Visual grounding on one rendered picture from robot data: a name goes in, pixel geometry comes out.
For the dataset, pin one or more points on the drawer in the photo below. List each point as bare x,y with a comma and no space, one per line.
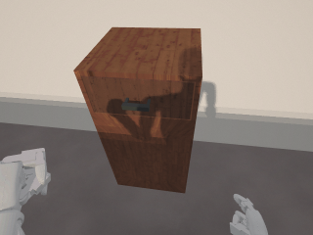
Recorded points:
169,98

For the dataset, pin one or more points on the left robot forearm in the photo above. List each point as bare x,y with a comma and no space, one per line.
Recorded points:
11,222

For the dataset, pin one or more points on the handle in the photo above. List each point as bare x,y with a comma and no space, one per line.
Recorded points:
136,106

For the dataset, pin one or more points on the robot left hand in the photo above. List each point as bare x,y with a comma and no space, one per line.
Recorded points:
13,177

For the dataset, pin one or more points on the robot right hand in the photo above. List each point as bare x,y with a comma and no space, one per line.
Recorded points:
252,222

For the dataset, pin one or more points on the cabinet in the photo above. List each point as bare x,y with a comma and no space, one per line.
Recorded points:
147,152

